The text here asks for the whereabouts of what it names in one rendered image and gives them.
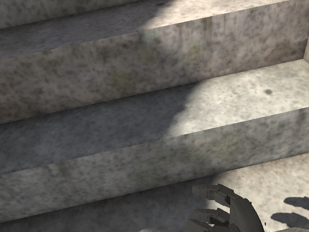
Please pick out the right robot hand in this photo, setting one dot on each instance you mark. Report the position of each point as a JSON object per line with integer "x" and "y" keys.
{"x": 242, "y": 217}

